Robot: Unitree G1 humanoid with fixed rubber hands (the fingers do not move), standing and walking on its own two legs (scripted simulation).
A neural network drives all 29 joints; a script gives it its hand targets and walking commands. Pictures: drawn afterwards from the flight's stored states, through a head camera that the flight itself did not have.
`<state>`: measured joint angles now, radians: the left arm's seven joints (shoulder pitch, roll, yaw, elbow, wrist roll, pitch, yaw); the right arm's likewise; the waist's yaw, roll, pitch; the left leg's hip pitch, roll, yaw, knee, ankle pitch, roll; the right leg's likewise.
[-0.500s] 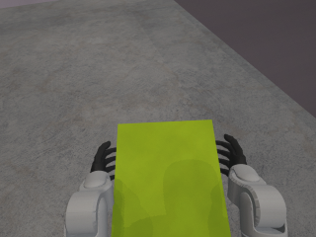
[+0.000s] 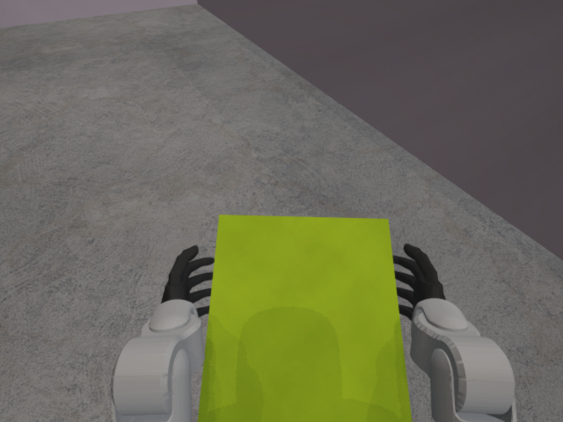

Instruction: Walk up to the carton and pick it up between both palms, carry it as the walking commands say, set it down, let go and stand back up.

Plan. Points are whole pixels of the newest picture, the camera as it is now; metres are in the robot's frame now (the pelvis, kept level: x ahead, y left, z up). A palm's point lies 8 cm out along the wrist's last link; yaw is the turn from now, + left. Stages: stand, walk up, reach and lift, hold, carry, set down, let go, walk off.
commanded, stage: carry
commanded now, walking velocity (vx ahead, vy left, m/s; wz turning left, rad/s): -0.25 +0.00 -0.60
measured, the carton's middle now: (298, 328) +0.27 +0.01 +0.01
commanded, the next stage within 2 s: none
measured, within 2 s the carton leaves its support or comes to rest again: neither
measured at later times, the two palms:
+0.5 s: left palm out of the picture +0.11 +0.08 +0.09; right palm out of the picture +0.05 -0.20 +0.10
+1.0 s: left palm out of the picture +0.02 +0.03 +0.09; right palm out of the picture -0.11 -0.23 +0.10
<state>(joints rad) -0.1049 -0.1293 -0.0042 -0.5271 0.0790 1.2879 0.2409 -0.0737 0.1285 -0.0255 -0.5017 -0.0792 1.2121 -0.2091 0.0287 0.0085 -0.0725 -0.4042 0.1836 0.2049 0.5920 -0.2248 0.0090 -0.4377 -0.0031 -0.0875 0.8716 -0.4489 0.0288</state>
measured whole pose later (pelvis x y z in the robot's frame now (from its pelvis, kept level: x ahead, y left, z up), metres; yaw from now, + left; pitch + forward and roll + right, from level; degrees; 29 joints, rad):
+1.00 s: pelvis -0.27 +0.01 +0.00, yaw -25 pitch +3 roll -1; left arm -0.11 -0.13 0.00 -0.46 0.10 1.27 0.23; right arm -0.10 0.13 -0.03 -0.45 -0.08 1.26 -0.23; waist -0.01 -0.01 -0.10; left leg -0.42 0.12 0.16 0.63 -0.32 -0.05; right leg -0.38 0.04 0.01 0.57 -0.24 -0.02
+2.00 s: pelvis -0.33 +0.02 -0.01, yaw -81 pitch +5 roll -4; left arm -0.12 -0.13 0.01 -0.53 0.08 1.24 0.24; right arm -0.06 0.13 -0.01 -0.54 -0.08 1.21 -0.23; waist -0.01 0.03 -0.05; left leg -0.33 0.36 0.39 0.75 -0.42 -0.08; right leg -0.44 -0.02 -0.20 0.65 -0.32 0.01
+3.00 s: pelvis -0.38 +0.09 -0.02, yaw -135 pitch +5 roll -2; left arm -0.09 -0.13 -0.01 -0.53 0.10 1.22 0.23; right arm -0.09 0.13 -0.02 -0.51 -0.04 1.18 -0.23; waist -0.01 -0.03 -0.02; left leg -0.49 0.07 0.07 0.79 -0.47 -0.07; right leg -0.51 0.12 0.03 0.62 -0.20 -0.06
